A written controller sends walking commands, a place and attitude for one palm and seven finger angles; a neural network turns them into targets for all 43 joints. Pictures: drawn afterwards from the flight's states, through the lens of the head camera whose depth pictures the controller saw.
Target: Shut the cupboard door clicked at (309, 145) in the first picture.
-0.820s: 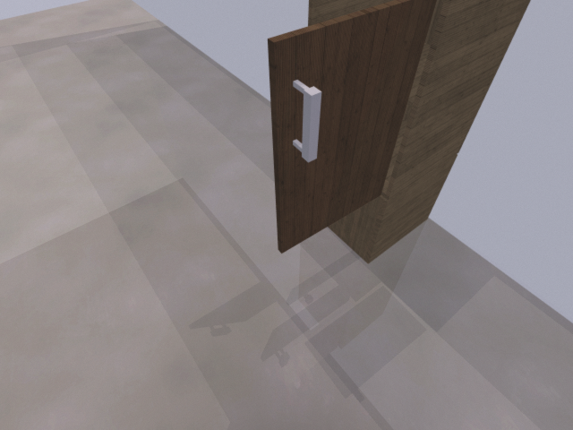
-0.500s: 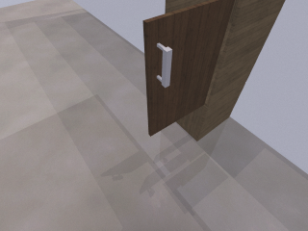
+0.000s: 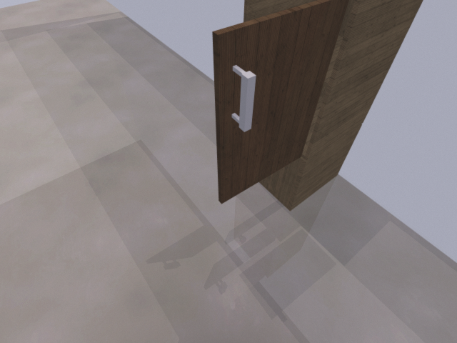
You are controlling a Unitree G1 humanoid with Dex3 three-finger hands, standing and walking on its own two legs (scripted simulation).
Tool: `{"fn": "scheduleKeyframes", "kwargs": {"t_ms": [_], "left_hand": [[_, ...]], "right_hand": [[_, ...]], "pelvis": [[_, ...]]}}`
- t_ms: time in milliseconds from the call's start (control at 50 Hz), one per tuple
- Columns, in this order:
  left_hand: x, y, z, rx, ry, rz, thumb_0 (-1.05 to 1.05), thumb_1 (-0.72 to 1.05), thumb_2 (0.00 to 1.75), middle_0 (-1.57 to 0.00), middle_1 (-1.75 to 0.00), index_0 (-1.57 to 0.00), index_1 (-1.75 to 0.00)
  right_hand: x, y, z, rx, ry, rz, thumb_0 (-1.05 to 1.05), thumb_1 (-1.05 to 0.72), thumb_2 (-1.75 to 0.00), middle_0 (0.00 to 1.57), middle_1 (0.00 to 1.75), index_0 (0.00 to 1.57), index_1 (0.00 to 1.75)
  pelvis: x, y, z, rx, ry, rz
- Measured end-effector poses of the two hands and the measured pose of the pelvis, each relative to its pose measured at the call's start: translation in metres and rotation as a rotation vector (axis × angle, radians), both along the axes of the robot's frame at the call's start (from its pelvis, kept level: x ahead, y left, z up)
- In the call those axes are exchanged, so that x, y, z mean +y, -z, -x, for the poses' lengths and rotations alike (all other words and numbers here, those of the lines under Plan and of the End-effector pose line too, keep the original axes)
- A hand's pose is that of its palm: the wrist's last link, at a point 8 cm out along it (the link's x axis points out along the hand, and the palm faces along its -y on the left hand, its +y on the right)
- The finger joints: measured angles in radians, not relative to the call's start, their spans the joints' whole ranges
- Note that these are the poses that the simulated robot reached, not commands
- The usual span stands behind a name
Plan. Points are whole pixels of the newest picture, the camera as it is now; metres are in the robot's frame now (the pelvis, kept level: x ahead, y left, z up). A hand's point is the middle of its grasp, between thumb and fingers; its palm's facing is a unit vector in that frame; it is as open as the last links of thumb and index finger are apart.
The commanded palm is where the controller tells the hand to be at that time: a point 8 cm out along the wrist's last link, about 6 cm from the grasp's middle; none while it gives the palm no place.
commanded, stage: look at it before walking up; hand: left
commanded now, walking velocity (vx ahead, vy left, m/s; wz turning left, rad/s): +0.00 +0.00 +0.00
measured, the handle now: (241, 99) +0.61 +0.01 +0.09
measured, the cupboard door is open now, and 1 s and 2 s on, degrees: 87 87 87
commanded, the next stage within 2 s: walk around to get in front in 0.02 s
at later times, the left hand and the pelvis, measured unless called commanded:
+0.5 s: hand out of the picture +0.05 +0.20 -0.19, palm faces -0.12 -0.96 -0.24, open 7.4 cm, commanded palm none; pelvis -0.02 +0.00 -0.02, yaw -9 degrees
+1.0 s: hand out of the picture +0.11 +0.17 -0.19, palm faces -0.34 -0.91 -0.22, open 7.4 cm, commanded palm none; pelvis -0.02 +0.01 -0.02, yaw -25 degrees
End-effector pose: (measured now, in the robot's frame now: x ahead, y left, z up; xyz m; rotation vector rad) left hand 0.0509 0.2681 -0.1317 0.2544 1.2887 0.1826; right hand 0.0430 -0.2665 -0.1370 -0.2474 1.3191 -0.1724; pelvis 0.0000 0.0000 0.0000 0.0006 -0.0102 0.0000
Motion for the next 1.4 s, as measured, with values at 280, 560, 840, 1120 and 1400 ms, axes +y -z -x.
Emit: {"fn": "scheduleKeyframes", "kwargs": {"t_ms": [280, 560, 840, 1120, 1400], "left_hand": [[-0.003, 0.007, 0.007, 0.033, 0.005, 0.013, 0.01, 0.91, 0.90, -0.20, -0.30, -0.20, -0.29], [-0.033, 0.017, -0.009, 0.063, 0.115, 0.035, 0.01, 0.91, 0.90, -0.20, -0.30, -0.20, -0.29], [-0.062, 0.012, -0.028, 0.073, 0.264, 0.022, 0.01, 0.91, 0.90, -0.20, -0.30, -0.20, -0.30], [-0.047, 0.028, -0.114, -0.011, 0.421, 0.084, 0.01, 0.91, 0.90, -0.20, -0.30, -0.20, -0.29], [-0.135, 0.011, -0.179, -0.127, 0.735, 0.048, 0.01, 0.91, 0.90, -0.19, -0.30, -0.20, -0.29]], "right_hand": [[0.012, 0.004, 0.010, -0.003, 0.040, -0.005, 0.01, -0.91, -0.90, 0.20, 0.30, 0.21, 0.30], [0.017, 0.032, 0.078, 0.042, 0.199, -0.058, 0.01, -0.91, -0.90, 0.20, 0.30, 0.21, 0.30], [-0.029, 0.006, 0.052, -0.120, 0.331, -0.006, 0.01, -0.91, -0.90, 0.20, 0.30, 0.20, 0.30], [0.017, -0.014, 0.075, -0.163, 0.413, 0.076, 0.01, -0.91, -0.90, 0.20, 0.30, 0.21, 0.30], [0.037, 0.028, 0.214, 0.008, 0.734, -0.011, 0.01, -0.91, -0.90, 0.20, 0.30, 0.21, 0.30]], "pelvis": [[0.004, 0.003, 0.005, 0.002, 0.041, 0.002], [-0.005, 0.019, 0.025, -0.006, 0.185, -0.020], [-0.021, 0.009, 0.031, 0.042, 0.349, -0.036], [0.016, 0.013, 0.016, 0.038, 0.496, 0.017], [-0.005, 0.028, 0.028, 0.024, 0.704, 0.001]]}}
